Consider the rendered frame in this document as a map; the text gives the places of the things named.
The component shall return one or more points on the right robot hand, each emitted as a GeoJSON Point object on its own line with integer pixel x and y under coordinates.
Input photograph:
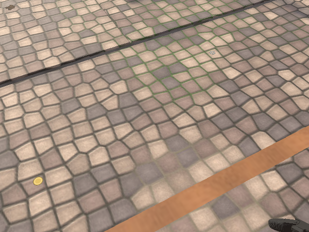
{"type": "Point", "coordinates": [288, 225]}

